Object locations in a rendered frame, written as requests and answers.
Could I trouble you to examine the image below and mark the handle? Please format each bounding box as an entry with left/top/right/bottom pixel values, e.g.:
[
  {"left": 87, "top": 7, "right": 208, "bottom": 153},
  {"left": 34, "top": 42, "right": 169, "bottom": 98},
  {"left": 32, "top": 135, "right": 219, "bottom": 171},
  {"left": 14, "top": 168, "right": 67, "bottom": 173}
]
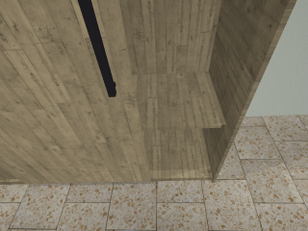
[{"left": 77, "top": 0, "right": 116, "bottom": 97}]

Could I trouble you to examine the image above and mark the wardrobe door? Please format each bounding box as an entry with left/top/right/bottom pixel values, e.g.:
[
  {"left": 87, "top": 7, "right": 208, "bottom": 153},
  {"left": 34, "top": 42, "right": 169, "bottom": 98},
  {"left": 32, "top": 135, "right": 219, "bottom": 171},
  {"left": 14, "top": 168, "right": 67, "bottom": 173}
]
[
  {"left": 0, "top": 167, "right": 17, "bottom": 180},
  {"left": 0, "top": 0, "right": 151, "bottom": 184}
]

